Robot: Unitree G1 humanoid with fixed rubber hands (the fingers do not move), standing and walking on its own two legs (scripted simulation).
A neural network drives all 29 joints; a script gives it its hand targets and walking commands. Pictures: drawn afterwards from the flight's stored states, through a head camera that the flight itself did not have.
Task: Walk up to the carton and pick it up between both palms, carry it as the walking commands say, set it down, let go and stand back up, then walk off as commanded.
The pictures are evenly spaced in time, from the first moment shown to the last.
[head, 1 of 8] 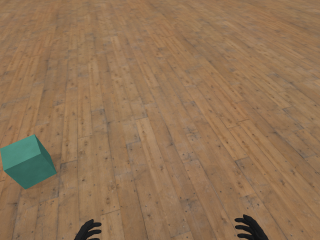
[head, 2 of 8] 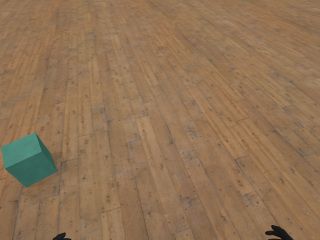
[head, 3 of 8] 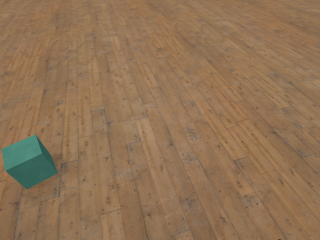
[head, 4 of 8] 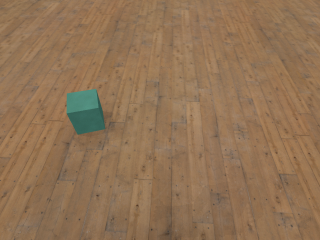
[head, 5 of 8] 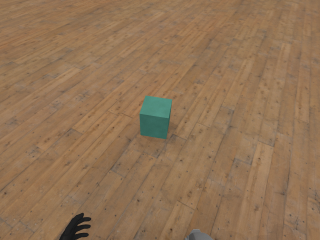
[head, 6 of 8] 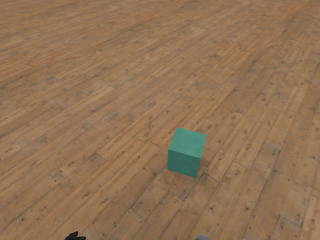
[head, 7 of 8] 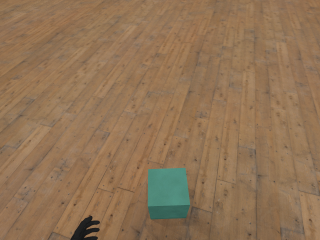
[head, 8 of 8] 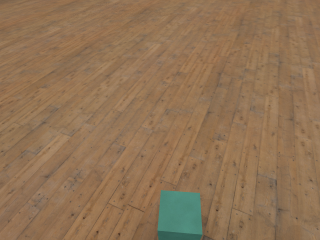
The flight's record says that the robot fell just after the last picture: no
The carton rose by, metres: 0.00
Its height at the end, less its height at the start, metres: +0.00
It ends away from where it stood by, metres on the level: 0.00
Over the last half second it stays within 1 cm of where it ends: yes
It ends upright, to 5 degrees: yes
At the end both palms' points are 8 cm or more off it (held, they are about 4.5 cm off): yes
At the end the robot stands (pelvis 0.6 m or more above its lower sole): yes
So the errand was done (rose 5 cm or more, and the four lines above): no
